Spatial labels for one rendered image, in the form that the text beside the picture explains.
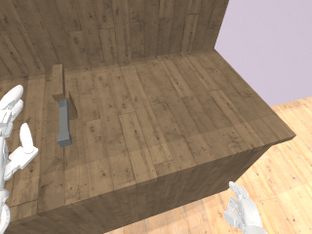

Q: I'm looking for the left robot forearm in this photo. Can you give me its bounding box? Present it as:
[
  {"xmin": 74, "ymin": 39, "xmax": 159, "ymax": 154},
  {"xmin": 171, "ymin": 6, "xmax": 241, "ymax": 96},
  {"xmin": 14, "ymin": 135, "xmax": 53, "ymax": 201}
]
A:
[{"xmin": 0, "ymin": 188, "xmax": 12, "ymax": 234}]

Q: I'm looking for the counter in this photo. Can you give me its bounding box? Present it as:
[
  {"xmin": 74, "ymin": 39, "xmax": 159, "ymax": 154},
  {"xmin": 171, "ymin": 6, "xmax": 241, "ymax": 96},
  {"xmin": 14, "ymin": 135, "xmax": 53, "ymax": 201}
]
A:
[{"xmin": 0, "ymin": 0, "xmax": 296, "ymax": 234}]

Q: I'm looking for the tap lever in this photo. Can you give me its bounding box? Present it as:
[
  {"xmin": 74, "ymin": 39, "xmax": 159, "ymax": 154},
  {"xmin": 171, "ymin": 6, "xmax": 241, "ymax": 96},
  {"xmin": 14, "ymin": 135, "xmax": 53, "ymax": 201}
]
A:
[{"xmin": 57, "ymin": 98, "xmax": 72, "ymax": 147}]

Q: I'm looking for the right robot hand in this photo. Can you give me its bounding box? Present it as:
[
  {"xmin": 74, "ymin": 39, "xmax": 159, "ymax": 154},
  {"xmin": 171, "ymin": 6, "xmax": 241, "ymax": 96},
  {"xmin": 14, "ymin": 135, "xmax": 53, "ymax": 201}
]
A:
[{"xmin": 224, "ymin": 181, "xmax": 263, "ymax": 232}]

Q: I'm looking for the left robot hand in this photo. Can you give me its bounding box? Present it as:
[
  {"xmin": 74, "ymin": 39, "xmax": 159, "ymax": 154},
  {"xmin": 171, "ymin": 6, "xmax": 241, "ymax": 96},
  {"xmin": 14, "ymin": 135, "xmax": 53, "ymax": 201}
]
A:
[{"xmin": 0, "ymin": 85, "xmax": 38, "ymax": 189}]

